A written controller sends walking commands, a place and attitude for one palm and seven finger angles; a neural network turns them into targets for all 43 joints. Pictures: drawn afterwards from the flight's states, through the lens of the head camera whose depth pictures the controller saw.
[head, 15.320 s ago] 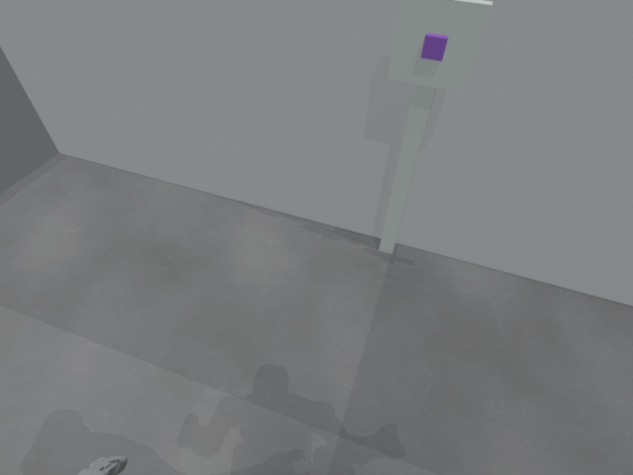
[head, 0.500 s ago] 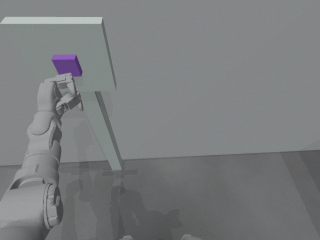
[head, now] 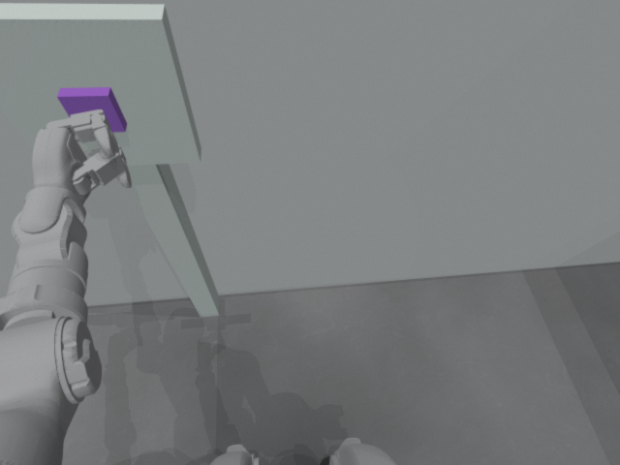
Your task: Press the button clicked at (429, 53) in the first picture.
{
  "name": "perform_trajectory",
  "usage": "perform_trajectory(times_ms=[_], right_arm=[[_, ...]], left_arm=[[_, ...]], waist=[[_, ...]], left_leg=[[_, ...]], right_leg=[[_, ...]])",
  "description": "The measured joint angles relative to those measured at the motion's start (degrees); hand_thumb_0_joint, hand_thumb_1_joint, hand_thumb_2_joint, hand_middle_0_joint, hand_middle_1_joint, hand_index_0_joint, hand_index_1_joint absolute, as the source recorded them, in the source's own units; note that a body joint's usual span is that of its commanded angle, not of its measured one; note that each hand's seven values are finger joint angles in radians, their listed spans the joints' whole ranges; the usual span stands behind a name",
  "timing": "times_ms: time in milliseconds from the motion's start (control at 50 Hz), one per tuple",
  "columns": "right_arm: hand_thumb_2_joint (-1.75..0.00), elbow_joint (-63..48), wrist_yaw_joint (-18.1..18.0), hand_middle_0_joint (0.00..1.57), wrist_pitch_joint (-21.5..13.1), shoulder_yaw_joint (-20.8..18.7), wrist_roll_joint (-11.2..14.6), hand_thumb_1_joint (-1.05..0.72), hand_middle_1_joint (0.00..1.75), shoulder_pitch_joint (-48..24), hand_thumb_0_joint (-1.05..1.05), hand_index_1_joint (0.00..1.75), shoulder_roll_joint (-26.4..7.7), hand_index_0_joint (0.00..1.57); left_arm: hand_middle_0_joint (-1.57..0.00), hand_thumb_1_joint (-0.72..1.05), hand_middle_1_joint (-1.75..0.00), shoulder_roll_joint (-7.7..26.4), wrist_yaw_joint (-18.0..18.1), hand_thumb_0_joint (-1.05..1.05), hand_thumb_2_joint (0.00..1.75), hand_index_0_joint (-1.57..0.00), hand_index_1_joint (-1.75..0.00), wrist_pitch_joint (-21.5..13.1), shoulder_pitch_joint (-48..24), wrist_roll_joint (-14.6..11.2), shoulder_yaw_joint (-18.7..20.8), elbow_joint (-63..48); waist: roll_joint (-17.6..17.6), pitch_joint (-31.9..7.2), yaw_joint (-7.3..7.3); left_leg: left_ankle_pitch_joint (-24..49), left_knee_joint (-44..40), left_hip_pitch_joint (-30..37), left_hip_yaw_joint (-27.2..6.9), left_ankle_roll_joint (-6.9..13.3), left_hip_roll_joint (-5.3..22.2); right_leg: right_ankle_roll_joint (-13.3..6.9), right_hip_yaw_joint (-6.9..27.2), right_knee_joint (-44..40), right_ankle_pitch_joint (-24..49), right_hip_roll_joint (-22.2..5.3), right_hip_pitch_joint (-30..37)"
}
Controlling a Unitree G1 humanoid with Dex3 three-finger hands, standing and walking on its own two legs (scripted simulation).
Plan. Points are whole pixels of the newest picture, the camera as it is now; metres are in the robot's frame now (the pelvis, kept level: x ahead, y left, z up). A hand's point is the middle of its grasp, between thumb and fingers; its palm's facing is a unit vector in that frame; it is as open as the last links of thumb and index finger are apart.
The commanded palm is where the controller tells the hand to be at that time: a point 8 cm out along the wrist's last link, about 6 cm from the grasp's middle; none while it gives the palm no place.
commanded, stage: press the button with the knuckle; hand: left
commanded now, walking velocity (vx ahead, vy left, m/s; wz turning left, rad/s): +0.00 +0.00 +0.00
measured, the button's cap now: (95, 107) +0.54 +0.24 +0.13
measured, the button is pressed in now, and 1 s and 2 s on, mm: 4 12 0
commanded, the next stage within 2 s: hold the button down briefly in 0.42 s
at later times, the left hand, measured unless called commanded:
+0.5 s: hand (117, 152) +0.49 +0.22 +0.10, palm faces +0.07 -1.00 -0.01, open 2.9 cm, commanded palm +0.50 +0.26 +0.10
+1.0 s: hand (116, 153) +0.49 +0.22 +0.10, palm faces +0.07 -1.00 +0.00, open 3.0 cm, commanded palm +0.48 +0.26 +0.10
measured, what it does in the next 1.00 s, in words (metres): stands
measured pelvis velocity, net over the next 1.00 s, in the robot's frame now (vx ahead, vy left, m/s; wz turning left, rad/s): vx -0.03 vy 0.01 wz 0.01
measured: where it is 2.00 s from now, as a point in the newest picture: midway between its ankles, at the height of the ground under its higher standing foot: outside the picture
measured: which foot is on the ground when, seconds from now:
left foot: down 0.00-1.00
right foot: down 0.00-1.00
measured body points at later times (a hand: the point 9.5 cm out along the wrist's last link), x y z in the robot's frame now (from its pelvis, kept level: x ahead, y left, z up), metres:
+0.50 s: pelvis -0.02 +0.01 -0.01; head +0.09 +0.03 +0.43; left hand +0.48 +0.27 +0.10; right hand -0.02 -0.26 -0.12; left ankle +0.00 +0.10 -0.70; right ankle +0.01 -0.10 -0.70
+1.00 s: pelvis -0.03 +0.01 -0.02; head +0.08 +0.04 +0.42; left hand +0.48 +0.28 +0.10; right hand -0.05 -0.26 -0.11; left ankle +0.00 +0.10 -0.70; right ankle +0.01 -0.10 -0.70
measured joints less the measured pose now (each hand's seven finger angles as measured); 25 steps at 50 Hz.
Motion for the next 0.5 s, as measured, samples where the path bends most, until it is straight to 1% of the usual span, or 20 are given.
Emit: perform_trajectory(times_ms=[60,180,300,500], right_arm=[[-0.90,0.62,0.07,0.20,-0.10,0.16,-0.10,-0.91,0.30,-0.06,0.00,0.30,0.00,0.20],[-0.90,0.94,0.38,0.20,-0.56,0.25,-0.63,-0.91,0.30,-0.17,0.00,0.30,0.22,0.20],[-0.90,1.33,0.50,0.20,-1.09,0.83,-0.93,-0.91,0.30,-0.13,0.00,0.30,0.34,0.20],[-0.90,1.72,0.47,0.20,-2.47,1.54,-1.35,-0.91,0.30,0.56,0.00,0.30,-0.05,0.20]], left_arm=[[-1.30,0.85,-1.50,-0.18,0.29,0.00,0.90,-1.30,-1.50,-0.13,-1.51,-0.16,-0.14,1.36],[-1.30,0.83,-1.50,0.27,1.68,0.00,0.92,-1.31,-1.50,-0.42,-3.75,1.14,-0.67,2.91],[-1.30,0.81,-1.50,1.18,1.62,0.00,0.94,-1.33,-1.50,-0.70,-6.41,2.10,-0.82,5.63],[-1.30,0.78,-1.50,3.14,2.48,0.00,0.96,-1.36,-1.50,-1.00,-10.00,3.07,-1.04,9.34]], waist=[[0.07,-0.02,-0.09],[0.25,-0.25,-0.65],[0.36,-0.19,-1.17],[0.37,-0.20,-2.65]], left_leg=[[-0.11,0.52,-0.75,-0.34,0.12,-0.15],[-0.17,1.49,-2.49,-0.71,0.32,-0.40],[-0.10,2.48,-4.02,-1.11,0.53,-0.56],[0.40,4.02,-6.76,-1.67,0.70,-0.59]], right_leg=[[0.12,-0.33,0.30,-0.12,-0.16,-0.50],[0.30,-0.69,1.04,-0.20,-0.45,-1.94],[0.43,-1.10,1.70,-0.12,-0.64,-3.14],[0.47,-1.67,2.76,0.45,-0.74,-5.44]])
